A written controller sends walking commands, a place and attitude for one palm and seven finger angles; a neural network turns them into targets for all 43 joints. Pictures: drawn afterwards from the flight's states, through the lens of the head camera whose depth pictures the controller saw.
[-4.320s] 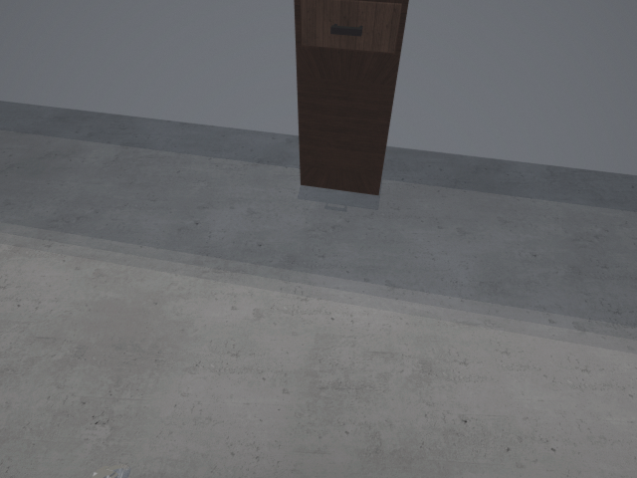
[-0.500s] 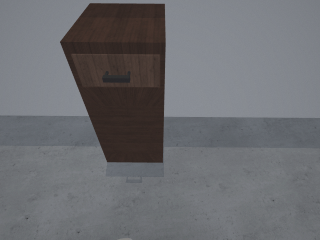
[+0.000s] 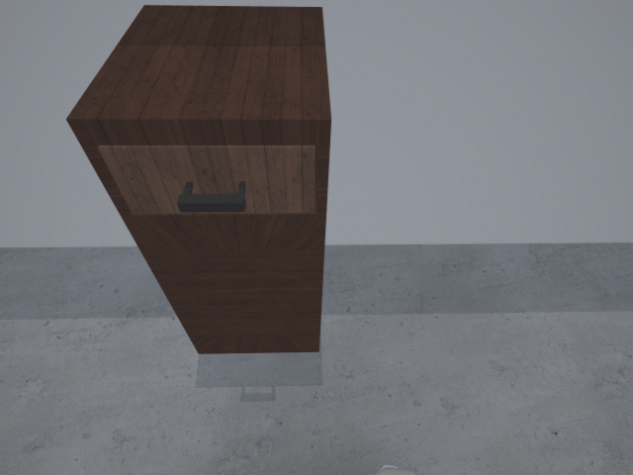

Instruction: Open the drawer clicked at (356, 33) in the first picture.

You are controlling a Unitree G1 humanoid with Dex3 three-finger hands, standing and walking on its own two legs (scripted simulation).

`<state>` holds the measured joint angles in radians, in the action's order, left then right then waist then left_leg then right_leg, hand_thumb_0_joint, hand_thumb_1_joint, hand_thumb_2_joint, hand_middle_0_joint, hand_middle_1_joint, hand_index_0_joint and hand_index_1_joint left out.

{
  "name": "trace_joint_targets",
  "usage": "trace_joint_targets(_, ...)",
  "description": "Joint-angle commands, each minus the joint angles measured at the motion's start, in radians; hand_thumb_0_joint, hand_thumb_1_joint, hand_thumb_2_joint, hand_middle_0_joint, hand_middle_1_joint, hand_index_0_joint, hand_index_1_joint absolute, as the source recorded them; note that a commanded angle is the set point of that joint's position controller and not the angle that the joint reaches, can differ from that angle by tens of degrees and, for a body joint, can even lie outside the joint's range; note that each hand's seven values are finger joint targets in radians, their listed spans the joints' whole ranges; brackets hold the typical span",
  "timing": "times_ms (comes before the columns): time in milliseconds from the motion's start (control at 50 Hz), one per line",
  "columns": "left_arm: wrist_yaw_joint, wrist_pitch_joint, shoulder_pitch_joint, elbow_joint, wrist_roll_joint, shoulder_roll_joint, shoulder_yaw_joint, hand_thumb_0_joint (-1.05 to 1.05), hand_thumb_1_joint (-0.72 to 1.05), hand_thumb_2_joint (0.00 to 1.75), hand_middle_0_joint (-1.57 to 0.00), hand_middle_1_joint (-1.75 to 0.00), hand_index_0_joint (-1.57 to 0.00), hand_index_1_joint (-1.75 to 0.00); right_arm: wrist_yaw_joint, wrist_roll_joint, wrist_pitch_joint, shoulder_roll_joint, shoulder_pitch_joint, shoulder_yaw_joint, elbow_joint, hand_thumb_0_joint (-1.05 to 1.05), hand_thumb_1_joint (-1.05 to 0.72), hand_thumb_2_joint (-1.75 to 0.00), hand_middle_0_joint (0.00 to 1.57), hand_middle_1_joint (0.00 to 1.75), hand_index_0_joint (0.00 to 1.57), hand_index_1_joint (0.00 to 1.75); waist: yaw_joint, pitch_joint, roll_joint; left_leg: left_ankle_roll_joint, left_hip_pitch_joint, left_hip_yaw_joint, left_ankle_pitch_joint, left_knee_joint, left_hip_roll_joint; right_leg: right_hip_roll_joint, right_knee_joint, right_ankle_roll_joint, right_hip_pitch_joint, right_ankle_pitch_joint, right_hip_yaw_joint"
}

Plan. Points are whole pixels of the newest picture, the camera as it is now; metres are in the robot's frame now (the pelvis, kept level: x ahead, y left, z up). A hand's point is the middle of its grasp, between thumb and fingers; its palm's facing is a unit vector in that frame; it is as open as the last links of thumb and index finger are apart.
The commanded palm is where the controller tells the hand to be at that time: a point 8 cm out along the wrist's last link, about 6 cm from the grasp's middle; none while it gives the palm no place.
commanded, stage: come to a stop and stand still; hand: left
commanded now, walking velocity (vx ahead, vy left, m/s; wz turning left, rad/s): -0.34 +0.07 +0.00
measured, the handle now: (213, 194) +0.55 +0.20 +0.00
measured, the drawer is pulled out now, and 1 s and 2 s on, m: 0.00 0.00 0.00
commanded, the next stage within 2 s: look again from close up in 1.30 s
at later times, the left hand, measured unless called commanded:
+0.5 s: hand out of the picture +0.10 +0.22 -0.19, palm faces +0.09 -0.98 -0.20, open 7.3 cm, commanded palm none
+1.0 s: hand out of the picture -0.01 +0.18 -0.17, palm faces +0.03 -0.98 -0.19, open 7.4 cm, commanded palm none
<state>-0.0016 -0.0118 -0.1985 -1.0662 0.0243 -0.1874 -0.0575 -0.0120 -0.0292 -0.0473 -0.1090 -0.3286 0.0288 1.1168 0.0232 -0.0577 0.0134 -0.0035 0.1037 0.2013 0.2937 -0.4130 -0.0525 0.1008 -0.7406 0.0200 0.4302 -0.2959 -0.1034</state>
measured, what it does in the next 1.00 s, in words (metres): steps on the spot: right foot, then left foot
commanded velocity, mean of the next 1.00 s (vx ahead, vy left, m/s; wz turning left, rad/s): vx -0.07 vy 0.03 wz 0.00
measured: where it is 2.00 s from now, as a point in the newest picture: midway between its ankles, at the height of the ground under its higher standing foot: outside the picture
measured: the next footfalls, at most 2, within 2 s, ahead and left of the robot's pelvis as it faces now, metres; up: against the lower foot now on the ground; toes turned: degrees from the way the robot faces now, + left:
right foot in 0.06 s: +0.12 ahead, -0.13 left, +0.00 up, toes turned -8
left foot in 0.44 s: +0.07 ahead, +0.12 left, +0.00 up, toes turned +3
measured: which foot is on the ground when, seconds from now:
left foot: down 0.00-0.08, up 0.10-0.42, down 0.44-1.00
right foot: up 0.00-0.04, down 0.06-0.44, up 0.46-0.76, down 0.78-1.00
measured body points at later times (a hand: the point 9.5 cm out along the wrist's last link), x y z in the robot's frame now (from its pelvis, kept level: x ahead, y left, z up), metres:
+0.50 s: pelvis +0.02 +0.02 -0.01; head +0.05 +0.05 +0.43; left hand +0.09 +0.27 -0.17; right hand +0.12 -0.23 -0.14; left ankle +0.03 +0.12 -0.74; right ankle +0.07 -0.12 -0.73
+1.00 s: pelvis +0.00 +0.01 +0.00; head +0.00 +0.01 +0.45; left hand -0.01 +0.23 -0.16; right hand +0.01 -0.21 -0.16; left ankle +0.03 +0.12 -0.74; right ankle -0.03 -0.10 -0.74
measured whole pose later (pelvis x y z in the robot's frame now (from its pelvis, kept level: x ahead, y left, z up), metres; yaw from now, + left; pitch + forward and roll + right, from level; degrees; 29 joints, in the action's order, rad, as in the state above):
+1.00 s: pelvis +0.00 +0.01 +0.00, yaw +0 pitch -2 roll +1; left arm -0.04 0.01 -0.29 -1.13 0.01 -0.13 0.01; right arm -0.02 -0.01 0.01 -0.17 -0.25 0.01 1.15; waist 0.01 -0.03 0.00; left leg -0.02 0.18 0.12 0.16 -0.38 -0.01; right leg 0.03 -0.43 0.00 0.10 -0.29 -0.04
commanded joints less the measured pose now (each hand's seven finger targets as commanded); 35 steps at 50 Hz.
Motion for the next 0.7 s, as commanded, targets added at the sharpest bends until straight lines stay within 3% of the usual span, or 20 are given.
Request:
trace_joint_targets(0, 0.0, -0.021, -0.093, 0.014, -0.001, -0.002, 0.009, 0.0, 0.9, 0.9, -0.2, -0.3, -0.2, -0.3, -0.017, 0.006, 0.003, -0.14, -0.025, 0.031, -0.017, 0.0, -0.9, -0.9, 0.2, 0.3, 0.2, 0.3, -0.051, 0.001, -0.092, -0.074, 0.08, -0.109, -0.393, -0.008, -0.183, -0.036, 0.265, -0.008, -0.209, 0.195, -0.038)
trace_joint_targets(20, -0.011, -0.032, -0.159, -0.008, -0.001, -0.055, 0.003, 0.0, 0.9, 0.9, -0.2, -0.3, -0.2, -0.3, -0.017, 0.014, 0.0, -0.107, -0.039, 0.022, -0.011, 0.0, -0.9, -0.9, 0.2, 0.3, 0.2, 0.3, -0.074, 0.063, 0.007, -0.025, 0.143, -0.081, -0.33, -0.103, -0.131, 0.035, 0.307, -0.016, -0.368, 0.468, 0.05)
trace_joint_targets(40, -0.024, -0.039, -0.179, -0.022, -0.003, -0.124, -0.002, 0.0, 0.9, 0.9, -0.2, -0.3, -0.2, -0.3, -0.014, 0.026, 0.001, -0.07, -0.08, 0.012, -0.014, 0.0, -0.9, -0.9, 0.2, 0.3, 0.2, 0.3, -0.055, 0.137, 0.142, 0.019, 0.235, -0.049, -0.062, -0.178, -0.064, 0.205, 0.283, -0.074, -0.502, 0.829, 0.195)
trace_joint_targets(60, -0.029, -0.03, -0.183, -0.012, -0.01, -0.155, -0.002, 0.0, 0.9, 0.9, -0.2, -0.3, -0.2, -0.3, -0.017, 0.032, 0.02, -0.072, -0.094, 0.018, -0.012, 0.0, -0.9, -0.9, 0.2, 0.3, 0.2, 0.3, -0.047, 0.134, 0.145, 0.036, 0.21, -0.065, 0.218, -0.263, -0.016, 0.287, 0.303, -0.149, -0.458, 1.062, 0.206)
trace_joint_targets(80, -0.038, -0.029, -0.154, -0.004, -0.01, -0.174, -0.011, 0.0, 0.9, 0.9, -0.2, -0.3, -0.2, -0.3, -0.021, 0.035, 0.04, -0.067, -0.086, 0.021, -0.013, 0.0, -0.9, -0.9, 0.2, 0.3, 0.2, 0.3, -0.049, 0.162, 0.263, 0.039, 0.209, -0.094, 0.305, -0.376, -0.023, 0.302, 0.298, -0.195, -0.432, 1.176, 0.224)
trace_joint_targets(100, -0.046, -0.021, -0.134, 0.004, -0.009, -0.159, -0.012, 0.0, 0.9, 0.9, -0.2, -0.3, -0.2, -0.3, -0.025, 0.035, 0.052, -0.09, -0.056, 0.026, -0.022, 0.0, -0.9, -0.9, 0.2, 0.3, 0.2, 0.3, -0.063, 0.147, 0.274, 0.037, 0.239, -0.13, 0.327, -0.458, -0.021, 0.311, 0.296, -0.226, -0.418, 1.2, 0.231)
trace_joint_targets(160, -0.062, 0.009, -0.057, 0.042, 0.002, -0.155, -0.027, 0.0, 0.9, 0.9, -0.2, -0.3, -0.2, -0.3, -0.024, 0.033, 0.073, -0.084, 0.012, 0.036, -0.041, 0.0, -0.9, -0.9, 0.2, 0.3, 0.2, 0.3, -0.063, 0.111, 0.101, 0.031, 0.315, -0.19, 0.296, -0.594, 0.005, 0.306, 0.306, -0.244, -0.391, 1.029, 0.193)
trace_joint_targets(180, -0.062, 0.015, -0.032, 0.06, 0.004, -0.162, -0.03, 0.0, 0.9, 0.9, -0.2, -0.3, -0.2, -0.3, -0.02, 0.03, 0.083, -0.084, 0.027, 0.037, -0.05, 0.0, -0.9, -0.9, 0.2, 0.3, 0.2, 0.3, -0.056, 0.102, 0.091, 0.035, 0.306, -0.193, 0.275, -0.602, 0.008, 0.296, 0.321, -0.229, -0.343, 0.949, 0.169)
trace_joint_targets(280, -0.054, 0.028, 0.055, 0.129, 0.012, -0.16, -0.037, 0.0, 0.9, 0.9, -0.2, -0.3, -0.2, -0.3, -0.005, 0.021, 0.098, -0.087, 0.029, 0.044, -0.098, 0.0, -0.9, -0.9, 0.2, 0.3, 0.2, 0.3, -0.027, 0.101, 0.154, 0.046, 0.245, -0.168, 0.169, -0.495, 0.015, 0.239, 0.366, -0.193, -0.22, 0.628, 0.103)
trace_joint_targets(340, -0.047, 0.031, 0.053, 0.13, 0.011, -0.169, -0.039, 0.0, 0.9, 0.9, -0.2, -0.3, -0.2, -0.3, -0.004, 0.019, 0.085, -0.103, 0.021, 0.042, -0.115, 0.0, -0.9, -0.9, 0.2, 0.3, 0.2, 0.3, -0.015, 0.125, 0.157, 0.045, 0.184, -0.14, 0.084, -0.291, 0.017, 0.214, 0.338, -0.171, -0.231, 0.485, 0.112)
trace_joint_targets(360, -0.046, 0.034, 0.058, 0.128, 0.008, -0.162, -0.038, 0.0, 0.9, 0.9, -0.2, -0.3, -0.2, -0.3, -0.003, 0.017, 0.079, -0.103, -0.005, 0.039, -0.113, 0.0, -0.9, -0.9, 0.2, 0.3, 0.2, 0.3, -0.001, 0.129, 0.154, 0.042, 0.119, -0.132, -0.002, -0.173, 0.017, 0.193, 0.304, -0.144, -0.205, 0.404, 0.099)
trace_joint_targets(380, -0.043, 0.04, 0.054, 0.129, 0.0, -0.15, -0.033, 0.0, 0.9, 0.9, -0.2, -0.3, -0.2, -0.3, -0.002, 0.014, 0.072, -0.121, -0.022, 0.039, -0.107, 0.0, -0.9, -0.9, 0.2, 0.3, 0.2, 0.3, 0.01, 0.119, 0.101, 0.037, 0.029, -0.124, -0.109, -0.054, 0.007, 0.163, 0.264, -0.105, -0.133, 0.288, 0.09)
trace_joint_targets(400, -0.036, 0.047, 0.026, 0.139, -0.007, -0.11, -0.024, 0.0, 0.9, 0.9, -0.2, -0.3, -0.2, -0.3, -0.001, 0.007, 0.062, -0.175, -0.008, 0.044, -0.12, 0.0, -0.9, -0.9, 0.2, 0.3, 0.2, 0.3, 0.0, 0.113, -0.082, -0.001, 0.006, -0.25, -0.172, 0.036, -0.093, 0.074, 0.165, -0.054, -0.06, 0.107, 0.044)
trace_joint_targets(420, -0.031, 0.052, 0.012, 0.151, -0.014, -0.061, -0.014, 0.0, 0.9, 0.9, -0.2, -0.3, -0.2, -0.3, -0.002, -0.002, 0.06, -0.247, 0.042, 0.05, -0.159, 0.0, -0.9, -0.9, 0.2, 0.3, 0.2, 0.3, -0.013, 0.058, -0.304, -0.086, 0.132, -0.443, -0.249, 0.154, -0.271, -0.027, 0.042, -0.004, -0.028, -0.145, -0.012)
trace_joint_targets(440, -0.032, 0.061, 0.048, 0.151, -0.008, -0.077, -0.012, 0.0, 0.9, 0.9, -0.2, -0.3, -0.2, -0.3, -0.008, -0.004, 0.062, -0.256, 0.102, 0.05, -0.179, 0.0, -0.9, -0.9, 0.2, 0.3, 0.2, 0.3, -0.002, 0.027, -0.299, -0.147, 0.253, -0.494, -0.171, 0.225, -0.305, -0.049, -0.115, -0.005, -0.064, -0.245, 0.06)
trace_joint_targets(460, -0.032, 0.067, 0.04, 0.143, -0.004, -0.08, -0.015, 0.0, 0.9, 0.9, -0.2, -0.3, -0.2, -0.3, -0.017, -0.004, 0.059, -0.251, 0.148, 0.046, -0.189, 0.0, -0.9, -0.9, 0.2, 0.3, 0.2, 0.3, -0.025, 0.005, -0.295, -0.152, 0.286, -0.463, -0.137, 0.228, -0.285, -0.046, -0.204, -0.013, -0.061, -0.236, 0.117)
trace_joint_targets(500, -0.023, 0.063, -0.034, 0.097, -0.002, -0.086, -0.016, 0.0, 0.9, 0.9, -0.2, -0.3, -0.2, -0.3, -0.024, -0.001, 0.057, -0.219, 0.206, 0.029, -0.193, 0.0, -0.9, -0.9, 0.2, 0.3, 0.2, 0.3, -0.06, 0.01, -0.206, -0.144, 0.221, -0.357, -0.129, 0.189, -0.216, -0.053, -0.276, -0.011, -0.029, -0.158, 0.134)
trace_joint_targets(540, -0.021, 0.054, -0.056, 0.074, -0.003, -0.078, -0.005, 0.0, 0.9, 0.9, -0.2, -0.3, -0.2, -0.3, -0.024, 0.006, 0.051, -0.211, 0.179, 0.025, -0.178, 0.0, -0.9, -0.9, 0.2, 0.3, 0.2, 0.3, -0.049, 0.045, -0.161, -0.138, 0.102, -0.31, -0.214, 0.169, -0.18, -0.053, -0.219, 0.002, -0.014, -0.135, 0.114)
trace_joint_targets(600, -0.024, 0.044, -0.041, 0.064, -0.006, -0.065, 0.013, 0.0, 0.9, 0.9, -0.2, -0.3, -0.2, -0.3, -0.028, 0.014, 0.044, -0.207, 0.112, 0.026, -0.141, 0.0, -0.9, -0.9, 0.2, 0.3, 0.2, 0.3, -0.015, 0.082, -0.136, -0.156, -0.037, -0.317, -0.374, 0.149, -0.2, -0.035, -0.048, 0.017, -0.043, -0.165, 0.091)
trace_joint_targets(680, -0.031, 0.033, -0.086, 0.027, -0.012, -0.056, 0.028, 0.0, 0.9, 0.9, -0.2, -0.3, -0.2, -0.3, -0.022, 0.019, 0.042, -0.206, 0.075, 0.028, -0.094, 0.0, -0.9, -0.9, 0.2, 0.3, 0.2, 0.3, -0.013, 0.111, -0.126, -0.138, -0.079, -0.3, -0.467, 0.107, -0.184, -0.042, 0.212, 0.013, -0.154, -0.081, 0.065)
